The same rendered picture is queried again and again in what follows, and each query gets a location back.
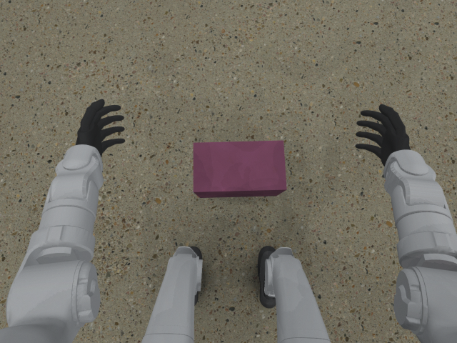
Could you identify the left robot forearm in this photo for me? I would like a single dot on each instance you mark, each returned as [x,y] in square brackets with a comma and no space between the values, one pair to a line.
[67,222]

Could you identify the robot left upper arm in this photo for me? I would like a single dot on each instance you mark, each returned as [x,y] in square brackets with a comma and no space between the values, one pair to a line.
[51,302]

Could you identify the robot right hand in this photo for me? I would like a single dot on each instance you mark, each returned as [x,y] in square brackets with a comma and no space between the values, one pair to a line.
[393,136]

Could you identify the robot right shin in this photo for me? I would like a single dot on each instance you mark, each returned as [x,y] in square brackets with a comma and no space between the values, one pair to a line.
[281,250]

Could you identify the robot left foot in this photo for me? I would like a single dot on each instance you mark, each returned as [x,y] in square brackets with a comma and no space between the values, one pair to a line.
[198,253]

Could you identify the robot right upper arm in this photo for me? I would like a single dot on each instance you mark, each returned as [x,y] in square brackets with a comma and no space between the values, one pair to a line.
[426,303]

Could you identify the right robot forearm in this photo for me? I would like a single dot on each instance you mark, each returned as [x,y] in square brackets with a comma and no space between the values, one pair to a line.
[427,236]

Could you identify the robot left hand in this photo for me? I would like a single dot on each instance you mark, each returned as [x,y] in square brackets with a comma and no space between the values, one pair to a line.
[91,131]

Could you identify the carton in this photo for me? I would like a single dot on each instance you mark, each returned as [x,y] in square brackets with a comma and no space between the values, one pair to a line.
[239,169]

